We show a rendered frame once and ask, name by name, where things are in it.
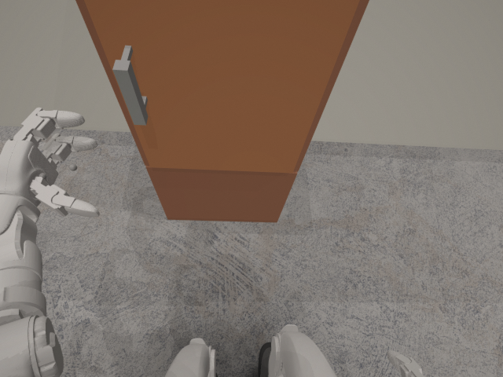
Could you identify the right robot hand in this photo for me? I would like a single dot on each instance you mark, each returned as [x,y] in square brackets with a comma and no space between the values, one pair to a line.
[407,367]

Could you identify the left robot hand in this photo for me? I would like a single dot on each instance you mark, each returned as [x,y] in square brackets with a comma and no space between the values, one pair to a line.
[21,162]

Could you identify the handle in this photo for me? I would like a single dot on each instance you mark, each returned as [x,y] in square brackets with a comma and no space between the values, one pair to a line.
[124,73]

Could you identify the robot thigh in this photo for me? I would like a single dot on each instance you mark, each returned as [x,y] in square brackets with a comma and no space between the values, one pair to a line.
[196,360]
[294,354]

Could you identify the cupboard door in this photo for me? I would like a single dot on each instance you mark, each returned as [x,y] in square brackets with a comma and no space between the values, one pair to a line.
[231,84]

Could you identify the left robot forearm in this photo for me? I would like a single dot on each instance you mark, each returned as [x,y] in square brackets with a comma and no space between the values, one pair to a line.
[20,260]

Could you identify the right robot thigh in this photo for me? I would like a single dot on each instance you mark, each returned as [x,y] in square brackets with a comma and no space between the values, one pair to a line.
[294,354]

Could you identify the robot left upper arm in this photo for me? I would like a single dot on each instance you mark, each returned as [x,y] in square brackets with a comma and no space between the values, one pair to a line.
[29,348]

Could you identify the left robot thigh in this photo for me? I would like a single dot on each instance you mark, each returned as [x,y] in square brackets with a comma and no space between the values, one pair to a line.
[196,360]

